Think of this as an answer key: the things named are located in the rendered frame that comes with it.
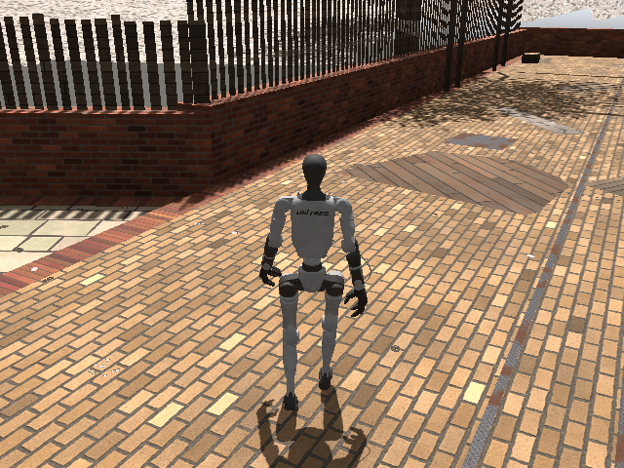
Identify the robot right hand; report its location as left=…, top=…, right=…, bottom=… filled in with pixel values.
left=344, top=288, right=368, bottom=317

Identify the robot left forearm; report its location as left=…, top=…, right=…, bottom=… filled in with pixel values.
left=261, top=233, right=278, bottom=270

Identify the robot left hand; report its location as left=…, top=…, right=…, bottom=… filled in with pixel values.
left=259, top=266, right=282, bottom=287

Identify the robot left upper arm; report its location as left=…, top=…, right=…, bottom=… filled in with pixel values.
left=268, top=196, right=293, bottom=248

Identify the robot right upper arm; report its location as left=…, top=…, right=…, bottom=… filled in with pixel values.
left=333, top=197, right=356, bottom=253

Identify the robot torso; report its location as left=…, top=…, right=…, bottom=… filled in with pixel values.
left=291, top=191, right=336, bottom=293

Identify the robot right forearm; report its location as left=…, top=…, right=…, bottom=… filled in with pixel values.
left=346, top=238, right=366, bottom=291

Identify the robot right thigh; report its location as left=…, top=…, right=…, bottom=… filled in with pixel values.
left=322, top=271, right=344, bottom=332

